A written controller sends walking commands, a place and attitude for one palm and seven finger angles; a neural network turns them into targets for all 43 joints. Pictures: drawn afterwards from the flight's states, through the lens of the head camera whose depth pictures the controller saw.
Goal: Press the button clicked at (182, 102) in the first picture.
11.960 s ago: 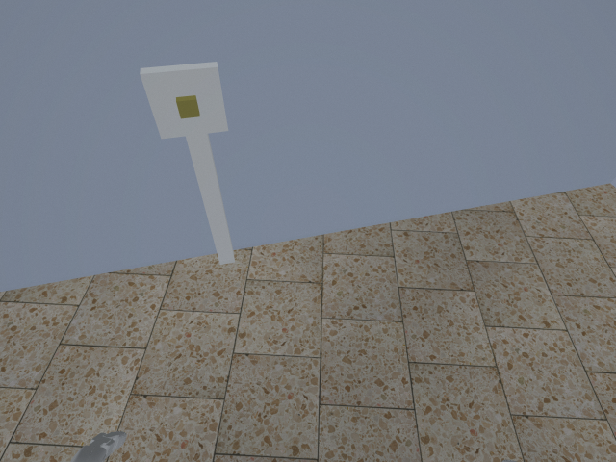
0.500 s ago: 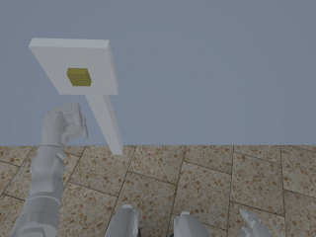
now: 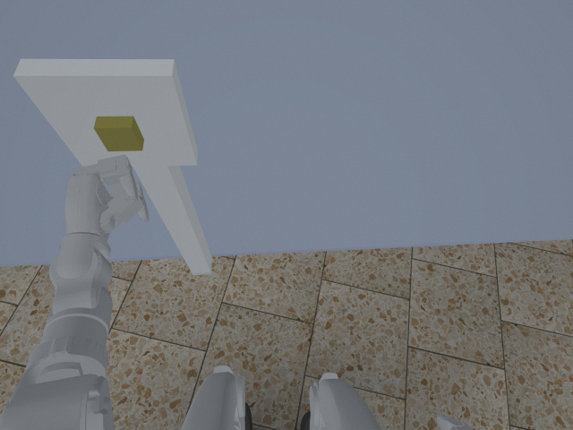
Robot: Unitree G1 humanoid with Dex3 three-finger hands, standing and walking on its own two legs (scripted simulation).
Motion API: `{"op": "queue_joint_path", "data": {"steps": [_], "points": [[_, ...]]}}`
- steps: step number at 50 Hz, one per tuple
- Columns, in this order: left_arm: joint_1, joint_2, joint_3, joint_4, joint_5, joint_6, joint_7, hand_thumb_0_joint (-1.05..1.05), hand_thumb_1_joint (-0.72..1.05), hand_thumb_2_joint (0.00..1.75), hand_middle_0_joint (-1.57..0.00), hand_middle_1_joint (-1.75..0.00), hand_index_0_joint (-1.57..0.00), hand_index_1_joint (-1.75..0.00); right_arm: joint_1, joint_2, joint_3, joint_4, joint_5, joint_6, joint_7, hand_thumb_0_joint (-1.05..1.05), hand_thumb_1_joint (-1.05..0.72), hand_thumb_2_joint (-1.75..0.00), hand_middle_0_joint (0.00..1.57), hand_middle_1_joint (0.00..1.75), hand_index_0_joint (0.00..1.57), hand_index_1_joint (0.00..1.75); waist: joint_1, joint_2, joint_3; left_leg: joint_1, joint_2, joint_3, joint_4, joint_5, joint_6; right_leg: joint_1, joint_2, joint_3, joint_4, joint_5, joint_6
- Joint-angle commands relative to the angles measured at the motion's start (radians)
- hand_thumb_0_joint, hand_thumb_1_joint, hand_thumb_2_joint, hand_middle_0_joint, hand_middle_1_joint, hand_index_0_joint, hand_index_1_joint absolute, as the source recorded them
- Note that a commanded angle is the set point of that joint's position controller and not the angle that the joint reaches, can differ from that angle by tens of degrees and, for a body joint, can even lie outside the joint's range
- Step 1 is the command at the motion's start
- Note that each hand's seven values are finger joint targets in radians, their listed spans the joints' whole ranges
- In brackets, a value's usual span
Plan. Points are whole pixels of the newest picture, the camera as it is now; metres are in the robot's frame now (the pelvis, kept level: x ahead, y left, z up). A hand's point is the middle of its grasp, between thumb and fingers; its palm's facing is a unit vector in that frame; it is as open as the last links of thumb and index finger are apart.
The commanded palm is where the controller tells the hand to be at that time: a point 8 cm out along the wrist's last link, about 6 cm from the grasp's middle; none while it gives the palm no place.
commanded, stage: aim a knuckle at the button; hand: left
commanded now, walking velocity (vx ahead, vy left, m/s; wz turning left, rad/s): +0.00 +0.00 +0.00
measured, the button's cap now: (120, 132) +0.51 +0.23 +0.06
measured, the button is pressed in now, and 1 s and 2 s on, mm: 0 0 11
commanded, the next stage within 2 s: press the button with the knuckle in 0.48 s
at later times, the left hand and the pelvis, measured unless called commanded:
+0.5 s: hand (137, 206) +0.41 +0.20 +0.03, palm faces +0.07 -1.00 -0.03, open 3.1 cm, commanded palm +0.38 +0.25 +0.03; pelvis +0.00 +0.00 +0.00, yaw +1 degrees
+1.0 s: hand (143, 177) +0.45 +0.20 +0.04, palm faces +0.07 -1.00 -0.04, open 3.1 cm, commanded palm +0.43 +0.25 +0.04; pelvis +0.00 +0.00 +0.00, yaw +0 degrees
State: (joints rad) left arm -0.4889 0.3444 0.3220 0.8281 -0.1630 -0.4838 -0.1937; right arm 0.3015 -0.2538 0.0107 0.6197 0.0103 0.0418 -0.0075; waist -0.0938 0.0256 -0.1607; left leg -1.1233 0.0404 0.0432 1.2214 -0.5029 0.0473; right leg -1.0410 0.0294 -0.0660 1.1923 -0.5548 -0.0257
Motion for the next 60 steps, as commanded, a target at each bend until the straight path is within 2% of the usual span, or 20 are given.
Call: {"op": "queue_joint_path", "data": {"steps": [1,4,7,12,13,14,16,20,23,24,25,29,35,43,47,51,55,58,59,60], "points": [[-0.253,0.184,0.033,-0.249,-0.034,-0.086,-0.009,0.0,0.9,0.9,-1.3,-1.5,-1.3,-1.5,0.06,-0.166,-0.065,-0.1,-0.001,-0.027,-0.008,0.0,-0.9,-0.9,0.2,0.3,0.2,0.3,0.017,0.037,-0.449,0.419,-0.012,-0.09,-0.141,0.352,-0.024,0.167,0.01,0.046,-0.163,0.339,0.003],[-0.284,0.161,0.002,-0.253,-0.032,-0.099,-0.012,0.0,0.9,0.9,-1.3,-1.5,-1.3,-1.5,0.057,-0.165,-0.065,-0.084,0.0,-0.03,-0.011,0.0,-0.9,-0.9,0.2,0.3,0.2,0.3,0.002,0.075,-0.414,0.44,-0.009,-0.098,-0.144,0.331,-0.028,0.118,0.011,0.042,-0.168,0.306,0.001],[-0.328,0.162,-0.01,-0.243,-0.027,-0.102,-0.011,0.0,0.9,0.9,-1.3,-1.5,-1.3,-1.5,0.06,-0.172,-0.066,-0.072,-0.003,-0.032,-0.016,0.0,-0.9,-0.9,0.2,0.3,0.2,0.3,-0.014,0.062,-0.394,0.439,-0.008,-0.109,-0.144,0.3,-0.026,0.094,0.01,0.038,-0.171,0.273,-0.001],[-0.301,0.198,0.026,-0.22,-0.026,-0.102,-0.008,0.0,0.9,0.9,-1.3,-1.5,-1.3,-1.5,0.05,-0.174,-0.063,-0.076,-0.004,-0.032,-0.017,0.0,-0.9,-0.9,0.2,0.3,0.2,0.3,0.01,0.07,-0.416,0.441,-0.012,-0.11,-0.145,0.31,-0.028,0.107,0.009,0.037,-0.163,0.276,-0.005],[-0.288,0.181,0.01,-0.222,-0.021,-0.103,-0.007,0.0,0.9,0.9,-1.3,-1.5,-1.3,-1.5,0.043,-0.171,-0.062,-0.081,-0.004,-0.03,-0.016,0.0,-0.9,-0.9,0.2,0.3,0.2,0.3,0.019,0.098,-0.424,0.466,-0.011,-0.114,-0.152,0.321,-0.034,0.094,0.008,0.033,-0.159,0.274,-0.007],[-0.306,0.152,-0.015,-0.226,-0.022,-0.101,-0.005,0.0,0.9,0.9,-1.3,-1.5,-1.3,-1.5,0.04,-0.167,-0.061,-0.083,-0.003,-0.029,-0.015,0.0,-0.9,-0.9,0.2,0.3,0.2,0.3,0.008,0.1,-0.418,0.477,-0.011,-0.114,-0.151,0.326,-0.034,0.079,0.008,0.03,-0.162,0.274,-0.006],[-0.301,0.15,-0.015,-0.231,-0.022,-0.099,0.001,0.0,0.9,0.9,-1.3,-1.5,-1.3,-1.5,0.038,-0.169,-0.062,-0.084,-0.005,-0.029,-0.012,0.0,-0.9,-0.9,0.2,0.3,0.2,0.3,0.012,0.102,-0.42,0.492,-0.007,-0.122,-0.155,0.324,-0.038,0.07,0.01,0.026,-0.162,0.264,-0.006],[-0.311,0.158,-0.007,-0.185,-0.021,-0.086,0.011,0.0,0.9,0.9,-1.3,-1.5,-1.3,-1.5,0.035,-0.173,-0.059,-0.088,-0.003,-0.023,-0.013,0.0,-0.9,-0.9,0.2,0.3,0.2,0.3,-0.001,0.032,-0.374,0.42,-0.012,-0.117,-0.153,0.27,-0.03,0.087,0.01,0.03,-0.17,0.245,-0.001],[-0.31,0.165,0.0,-0.168,-0.01,-0.087,0.017,0.0,0.9,0.9,-1.3,-1.5,-1.3,-1.5,0.035,-0.173,-0.058,-0.091,-0.004,-0.021,-0.014,0.0,-0.9,-0.9,0.2,0.3,0.2,0.3,0.005,0.033,-0.382,0.413,-0.013,-0.117,-0.151,0.267,-0.031,0.083,0.008,0.03,-0.161,0.242,-0.002],[-0.355,0.139,-0.026,-0.179,-0.014,-0.091,0.016,0.0,0.9,0.9,-1.3,-1.5,-1.3,-1.5,0.031,-0.169,-0.056,-0.091,-0.005,-0.023,-0.014,0.0,-0.9,-0.9,0.2,0.3,0.2,0.3,-0.009,0.045,-0.375,0.415,-0.015,-0.115,-0.146,0.258,-0.028,0.071,0.007,0.034,-0.165,0.237,0.0],[-0.349,0.162,-0.004,-0.184,-0.012,-0.096,0.019,0.0,0.9,0.9,-1.3,-1.5,-1.3,-1.5,0.035,-0.171,-0.058,-0.09,-0.005,-0.022,-0.013,0.0,-0.9,-0.9,0.2,0.3,0.2,0.3,0.005,0.054,-0.386,0.419,-0.014,-0.116,-0.146,0.261,-0.031,0.077,0.008,0.034,-0.162,0.236,-0.003],[-0.357,0.139,-0.03,-0.241,-0.013,-0.117,0.017,0.0,0.9,0.9,-1.3,-1.5,-1.3,-1.5,0.035,-0.167,-0.061,-0.09,-0.008,-0.026,-0.011,0.0,-0.9,-0.9,0.2,0.3,0.2,0.3,0.007,0.1,-0.465,0.494,-0.011,-0.121,-0.141,0.315,-0.036,0.076,0.009,0.033,-0.155,0.261,-0.006],[-0.442,0.203,0.015,-0.105,0.002,-0.085,0.026,0.0,0.9,0.9,-1.3,-1.5,-1.3,-1.5,0.051,-0.173,-0.052,-0.062,-0.008,-0.017,-0.021,0.0,-0.9,-0.9,0.2,0.3,0.2,0.3,-0.023,0.039,-0.373,0.375,-0.014,-0.114,-0.129,0.233,-0.025,0.068,0.008,0.04,-0.163,0.223,0.004],[-0.483,0.246,0.048,-0.082,0.006,-0.104,0.008,0.0,0.9,0.9,-1.3,-1.5,-1.3,-1.5,0.08,-0.175,-0.055,-0.056,-0.016,-0.013,-0.016,0.0,-0.9,-0.9,0.2,0.3,0.2,0.3,-0.011,0.096,-0.492,0.435,-0.013,-0.111,-0.103,0.357,-0.026,0.094,0.013,0.046,-0.139,0.316,-0.001],[-0.456,0.225,0.035,-0.035,0.003,-0.08,-0.007,0.0,0.9,0.9,-1.3,-1.5,-1.3,-1.5,0.099,-0.177,-0.057,-0.056,-0.014,0.001,-0.01,0.0,-0.9,-0.9,0.2,0.3,0.2,0.3,-0.021,0.066,-0.472,0.417,-0.011,-0.11,-0.103,0.373,-0.023,0.1,0.015,0.042,-0.14,0.339,0.001],[-0.519,0.265,0.058,-0.019,0.008,-0.067,-0.002,0.0,0.9,0.9,-1.3,-1.5,-1.3,-1.5,0.111,-0.181,-0.056,-0.053,-0.011,0.012,-0.012,0.0,-0.9,-0.9,0.2,0.3,0.2,0.3,-0.033,0.028,-0.431,0.367,-0.011,-0.106,-0.103,0.332,-0.017,0.11,0.014,0.048,-0.15,0.325,0.007],[-0.587,0.245,0.039,-0.009,0.021,-0.084,0.008,0.0,0.9,0.9,-1.3,-1.5,-1.3,-1.5,0.115,-0.177,-0.055,-0.044,-0.015,0.012,-0.011,0.0,-0.9,-0.9,0.2,0.3,0.2,0.3,-0.045,0.092,-0.426,0.402,-0.01,-0.115,-0.099,0.33,-0.022,0.048,0.015,0.043,-0.146,0.293,0.002],[-0.64,0.262,0.045,-0.028,0.027,-0.106,0.015,0.0,0.9,0.9,-1.3,-1.5,-1.3,-1.5,0.121,-0.184,-0.059,-0.034,-0.021,0.011,-0.011,0.0,-0.9,-0.9,0.2,0.3,0.2,0.3,-0.052,0.11,-0.479,0.45,-0.005,-0.128,-0.093,0.35,-0.025,0.023,0.016,0.039,-0.137,0.287,-0.001],[-0.653,0.235,0.02,-0.006,0.027,-0.104,0.013,0.0,0.9,0.9,-1.3,-1.5,-1.3,-1.5,0.121,-0.181,-0.057,-0.031,-0.02,0.011,-0.01,0.0,-0.9,-0.9,0.2,0.3,0.2,0.3,-0.067,0.097,-0.467,0.442,-0.006,-0.128,-0.091,0.332,-0.022,0.012,0.016,0.04,-0.144,0.274,0.002],[-0.668,0.267,0.04,0.011,0.032,-0.103,0.015,0.0,0.9,0.9,-1.3,-1.5,-1.3,-1.5,0.122,-0.187,-0.057,-0.026,-0.021,0.012,-0.012,0.0,-0.9,-0.9,0.2,0.3,0.2,0.3,-0.068,0.099,-0.448,0.423,-0.004,-0.129,-0.09,0.304,-0.023,0.001,0.016,0.04,-0.145,0.252,0.002]]}}
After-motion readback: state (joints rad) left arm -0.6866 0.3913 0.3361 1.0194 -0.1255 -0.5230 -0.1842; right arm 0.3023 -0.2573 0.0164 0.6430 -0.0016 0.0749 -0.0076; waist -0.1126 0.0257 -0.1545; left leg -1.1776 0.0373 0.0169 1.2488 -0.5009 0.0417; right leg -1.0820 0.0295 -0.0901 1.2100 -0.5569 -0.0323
